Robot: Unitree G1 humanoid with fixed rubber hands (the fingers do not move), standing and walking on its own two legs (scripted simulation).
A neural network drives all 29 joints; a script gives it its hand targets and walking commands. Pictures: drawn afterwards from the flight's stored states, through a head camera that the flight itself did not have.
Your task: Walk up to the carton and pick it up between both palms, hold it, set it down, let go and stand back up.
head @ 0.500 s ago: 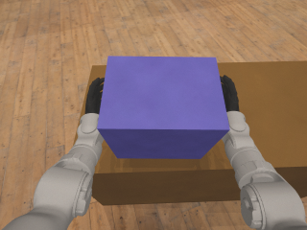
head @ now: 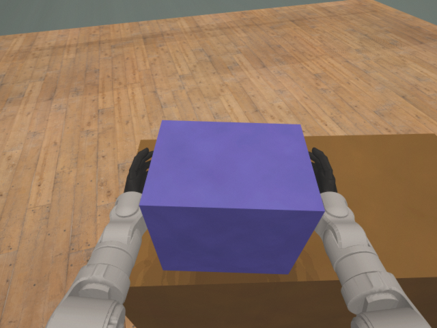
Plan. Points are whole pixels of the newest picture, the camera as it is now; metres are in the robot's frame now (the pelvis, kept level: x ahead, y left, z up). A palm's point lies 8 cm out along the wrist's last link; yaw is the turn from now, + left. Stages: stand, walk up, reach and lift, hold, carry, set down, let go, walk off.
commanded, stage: reach and lift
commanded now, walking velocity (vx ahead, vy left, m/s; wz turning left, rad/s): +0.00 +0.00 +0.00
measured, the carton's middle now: (228, 201) +0.38 +0.01 +0.04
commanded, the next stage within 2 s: hold in 1.76 s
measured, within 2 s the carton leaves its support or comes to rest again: neither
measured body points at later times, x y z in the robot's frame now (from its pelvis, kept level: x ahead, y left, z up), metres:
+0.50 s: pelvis -0.04 -0.01 +0.00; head -0.06 -0.01 +0.45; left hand +0.34 +0.17 +0.11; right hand +0.35 -0.19 +0.11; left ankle +0.00 +0.11 -0.74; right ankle +0.00 -0.13 -0.74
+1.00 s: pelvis +0.01 -0.01 +0.01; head -0.01 +0.01 +0.46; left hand +0.38 +0.20 +0.16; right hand +0.40 -0.16 +0.16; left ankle +0.00 +0.11 -0.74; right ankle +0.00 -0.13 -0.74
